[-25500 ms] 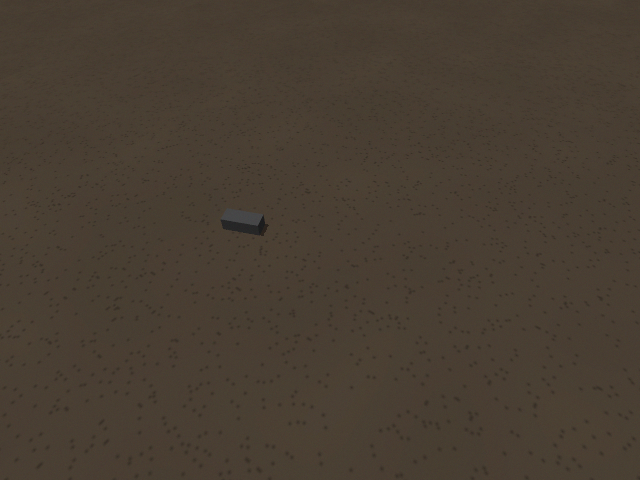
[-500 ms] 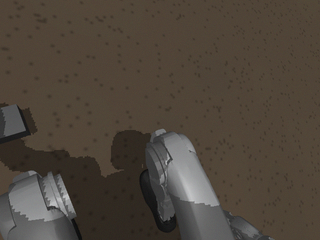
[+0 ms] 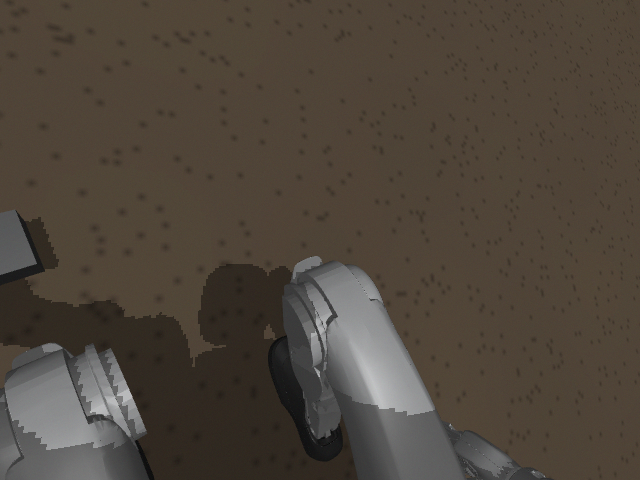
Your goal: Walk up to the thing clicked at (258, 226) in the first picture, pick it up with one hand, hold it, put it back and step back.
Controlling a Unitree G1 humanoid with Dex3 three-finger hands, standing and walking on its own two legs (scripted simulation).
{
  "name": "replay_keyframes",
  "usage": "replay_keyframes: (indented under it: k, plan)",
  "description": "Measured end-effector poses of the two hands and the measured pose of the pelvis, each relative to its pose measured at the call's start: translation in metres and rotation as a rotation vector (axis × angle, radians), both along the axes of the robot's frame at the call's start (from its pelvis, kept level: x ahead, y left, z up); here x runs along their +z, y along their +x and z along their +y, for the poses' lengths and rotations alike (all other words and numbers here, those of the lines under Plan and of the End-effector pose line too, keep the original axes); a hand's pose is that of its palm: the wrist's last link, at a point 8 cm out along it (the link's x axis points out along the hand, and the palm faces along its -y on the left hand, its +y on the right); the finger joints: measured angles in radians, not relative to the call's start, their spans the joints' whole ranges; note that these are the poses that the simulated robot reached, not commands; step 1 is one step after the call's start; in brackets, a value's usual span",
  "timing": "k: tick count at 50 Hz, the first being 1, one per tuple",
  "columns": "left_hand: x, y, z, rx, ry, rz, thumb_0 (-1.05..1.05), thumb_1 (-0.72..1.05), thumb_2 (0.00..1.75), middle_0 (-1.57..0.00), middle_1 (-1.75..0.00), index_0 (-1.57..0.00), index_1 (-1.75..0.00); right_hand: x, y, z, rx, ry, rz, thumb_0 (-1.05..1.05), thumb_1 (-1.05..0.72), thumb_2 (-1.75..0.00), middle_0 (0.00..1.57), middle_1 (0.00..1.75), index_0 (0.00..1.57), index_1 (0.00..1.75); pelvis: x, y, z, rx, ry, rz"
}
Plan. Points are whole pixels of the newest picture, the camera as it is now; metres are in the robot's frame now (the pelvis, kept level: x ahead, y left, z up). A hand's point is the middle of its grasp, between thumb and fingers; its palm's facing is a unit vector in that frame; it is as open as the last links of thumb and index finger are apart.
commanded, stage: open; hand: left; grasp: from above
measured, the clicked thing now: out of the picture +0.43 +0.30 -0.26
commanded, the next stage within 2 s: withdraw in 0.54 s
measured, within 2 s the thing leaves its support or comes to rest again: neither
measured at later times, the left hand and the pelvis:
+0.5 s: hand out of the picture +0.42 +0.30 -0.24, palm faces -0.44 -0.16 -0.89, open 14.0 cm; pelvis +0.00 +0.00 +0.00, yaw +0 degrees
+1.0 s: hand out of the picture +0.44 +0.32 -0.17, palm faces -0.26 -0.12 -0.96, open 14.1 cm; pelvis +0.01 +0.00 +0.01, yaw +1 degrees
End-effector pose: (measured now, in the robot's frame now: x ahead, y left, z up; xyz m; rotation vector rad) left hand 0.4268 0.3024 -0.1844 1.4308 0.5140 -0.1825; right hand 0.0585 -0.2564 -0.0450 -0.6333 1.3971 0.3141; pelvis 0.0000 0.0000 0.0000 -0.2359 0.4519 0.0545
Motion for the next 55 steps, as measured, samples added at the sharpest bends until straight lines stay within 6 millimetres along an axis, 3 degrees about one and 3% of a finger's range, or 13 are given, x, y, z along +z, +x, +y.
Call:
replay_keyframes:
  k: [14,40,47,55]
  plan:
    - [0.001,0.003,0.01,0.032,-0.003,0.036,0.0,-0.49,1.04,-0.11,-1.01,-0.1,-1.02,-0.001,-0.004,0.004,-0.006,0.017,0.004,0.0,-0.89,-0.9,0.2,0.3,0.2,0.3,0.0,0.0,0.0,0.001,-0.004,0.001]
    - [0.003,0.004,0.006,0.038,-0.004,-0.008,0.0,-0.48,0.98,-0.07,-1.02,-0.08,-1.0,0.002,-0.004,-0.001,-0.011,0.001,0.011,0.0,-0.89,-0.9,0.2,0.3,0.2,0.3,0.003,0.0,-0.001,-0.001,0.0,0.012]
    - [0.037,0.009,0.011,0.057,0.028,-0.115,0.0,-0.51,0.97,-0.08,-1.02,-0.09,-1.0,-0.002,-0.001,-0.001,-0.074,0.043,0.01,0.01,-0.9,-0.9,0.2,0.3,0.2,0.3,0.008,0.005,-0.003,0.005,0.011,0.057]
    - [0.124,0.007,0.027,0.113,0.11,-0.122,0.0,-0.52,1.0,-0.09,-1.02,-0.08,-1.01,-0.008,0.029,-0.002,-0.219,0.106,-0.08,0.01,-0.9,-0.9,0.2,0.3,0.2,0.3,0.033,0.004,-0.006,0.036,0.051,0.126]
